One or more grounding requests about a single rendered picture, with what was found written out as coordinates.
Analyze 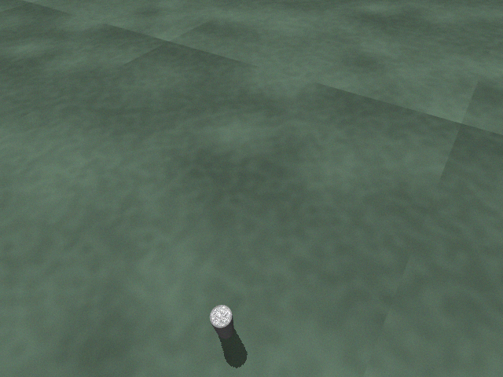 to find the cup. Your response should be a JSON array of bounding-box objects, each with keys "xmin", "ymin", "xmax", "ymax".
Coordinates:
[{"xmin": 210, "ymin": 305, "xmax": 234, "ymax": 339}]

